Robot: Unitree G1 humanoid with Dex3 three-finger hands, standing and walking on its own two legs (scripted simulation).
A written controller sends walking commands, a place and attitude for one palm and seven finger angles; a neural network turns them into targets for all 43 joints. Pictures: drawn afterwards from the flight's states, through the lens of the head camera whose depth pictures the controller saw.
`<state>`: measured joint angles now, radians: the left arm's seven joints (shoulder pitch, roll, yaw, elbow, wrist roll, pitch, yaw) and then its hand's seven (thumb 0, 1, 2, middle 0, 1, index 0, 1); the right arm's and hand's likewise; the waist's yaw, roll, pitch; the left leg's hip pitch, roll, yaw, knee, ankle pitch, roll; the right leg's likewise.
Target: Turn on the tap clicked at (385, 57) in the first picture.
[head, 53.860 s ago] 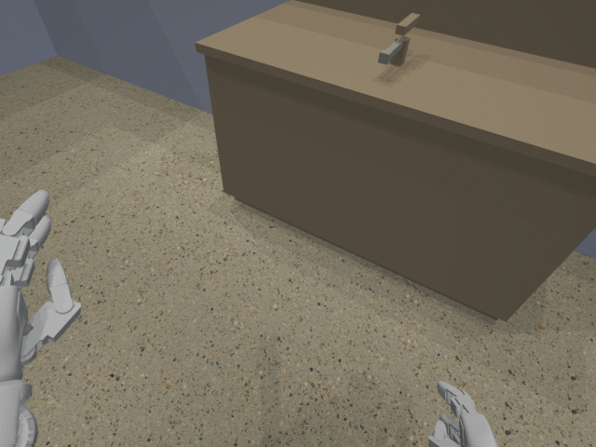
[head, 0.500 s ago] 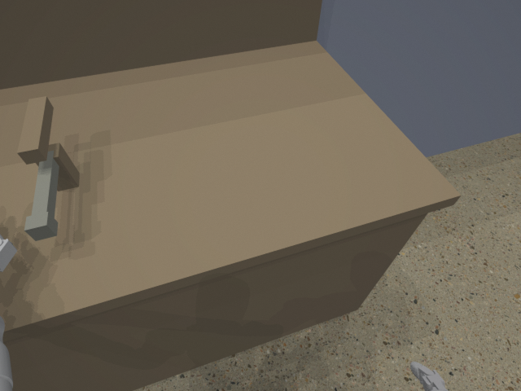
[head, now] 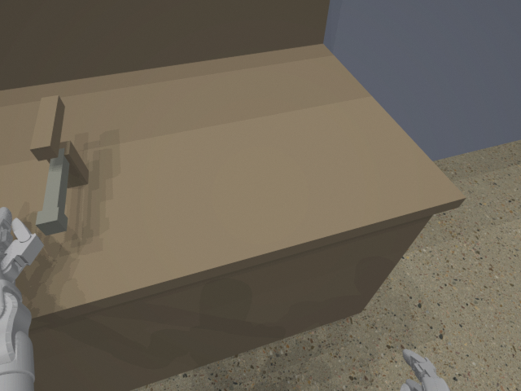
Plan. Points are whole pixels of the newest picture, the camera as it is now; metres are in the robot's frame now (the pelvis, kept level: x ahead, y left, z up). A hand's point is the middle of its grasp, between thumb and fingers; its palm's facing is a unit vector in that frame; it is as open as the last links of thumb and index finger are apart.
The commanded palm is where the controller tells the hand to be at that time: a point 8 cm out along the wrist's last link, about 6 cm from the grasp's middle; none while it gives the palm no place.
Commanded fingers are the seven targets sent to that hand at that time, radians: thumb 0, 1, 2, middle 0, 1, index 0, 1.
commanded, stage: push the lever round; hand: left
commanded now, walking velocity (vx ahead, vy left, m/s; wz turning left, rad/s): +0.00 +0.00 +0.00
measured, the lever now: (52, 221) +0.31 +0.34 +0.09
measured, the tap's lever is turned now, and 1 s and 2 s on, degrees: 0 22 51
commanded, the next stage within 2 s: none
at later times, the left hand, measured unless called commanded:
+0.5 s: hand (57, 231) +0.30 +0.33 +0.09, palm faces +0.64 -0.77 -0.07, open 7.8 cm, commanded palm +0.26 +0.35 +0.09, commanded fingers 0.00 0.90 0.90 -0.15 -0.15 -0.15 -0.15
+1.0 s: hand (88, 219) +0.33 +0.29 +0.09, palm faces +0.71 -0.70 -0.06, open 7.7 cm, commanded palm +0.29 +0.31 +0.09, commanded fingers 0.00 0.90 0.90 -0.15 -0.15 -0.15 -0.15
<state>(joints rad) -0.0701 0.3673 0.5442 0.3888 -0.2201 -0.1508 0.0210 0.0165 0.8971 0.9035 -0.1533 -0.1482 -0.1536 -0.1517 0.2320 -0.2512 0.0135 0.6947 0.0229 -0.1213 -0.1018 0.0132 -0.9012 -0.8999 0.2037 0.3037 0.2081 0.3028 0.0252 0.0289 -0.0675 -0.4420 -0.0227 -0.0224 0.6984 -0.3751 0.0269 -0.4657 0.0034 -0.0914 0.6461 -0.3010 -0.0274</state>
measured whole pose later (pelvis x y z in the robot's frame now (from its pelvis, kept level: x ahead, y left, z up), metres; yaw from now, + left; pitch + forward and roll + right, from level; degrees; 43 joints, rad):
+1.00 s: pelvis +0.00 -0.01 +0.00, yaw +0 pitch +7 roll -1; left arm -0.18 0.22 0.42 0.39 -0.12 -0.14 0.35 0.02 0.92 0.90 -0.15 -0.15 -0.15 -0.15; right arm 0.21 -0.25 0.00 0.71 0.00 -0.06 -0.09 0.01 -0.90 -0.90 0.20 0.30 0.21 0.30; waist 0.01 0.04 -0.07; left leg -0.44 -0.01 -0.03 0.69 -0.37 0.01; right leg -0.46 0.01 -0.10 0.65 -0.31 -0.05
